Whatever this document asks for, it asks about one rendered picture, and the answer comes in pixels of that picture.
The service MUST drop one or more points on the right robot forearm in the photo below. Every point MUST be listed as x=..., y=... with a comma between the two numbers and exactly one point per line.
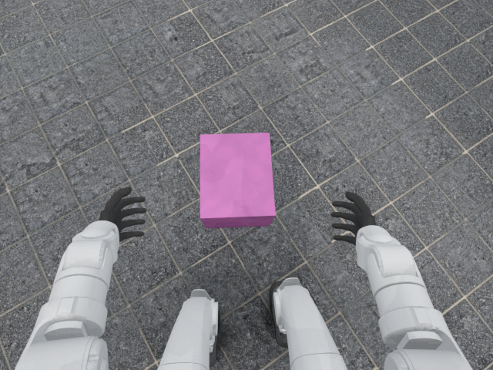
x=408, y=319

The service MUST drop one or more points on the robot left foot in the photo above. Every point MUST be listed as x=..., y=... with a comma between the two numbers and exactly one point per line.
x=213, y=355

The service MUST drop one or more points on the robot left thigh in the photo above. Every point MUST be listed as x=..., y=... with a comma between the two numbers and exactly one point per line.
x=188, y=347

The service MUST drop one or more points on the left robot hand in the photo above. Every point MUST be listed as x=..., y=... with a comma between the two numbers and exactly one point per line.
x=114, y=214

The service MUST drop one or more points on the right robot hand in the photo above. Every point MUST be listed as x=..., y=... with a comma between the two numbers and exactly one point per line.
x=362, y=217

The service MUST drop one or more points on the robot left upper arm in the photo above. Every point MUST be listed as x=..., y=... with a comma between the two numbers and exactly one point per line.
x=82, y=353

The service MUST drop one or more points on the left robot forearm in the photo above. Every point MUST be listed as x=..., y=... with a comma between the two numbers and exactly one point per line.
x=76, y=306

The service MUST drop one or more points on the carton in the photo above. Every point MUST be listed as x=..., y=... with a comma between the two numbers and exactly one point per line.
x=236, y=180

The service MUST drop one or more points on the robot right upper arm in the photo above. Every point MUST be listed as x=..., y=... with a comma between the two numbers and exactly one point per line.
x=424, y=359

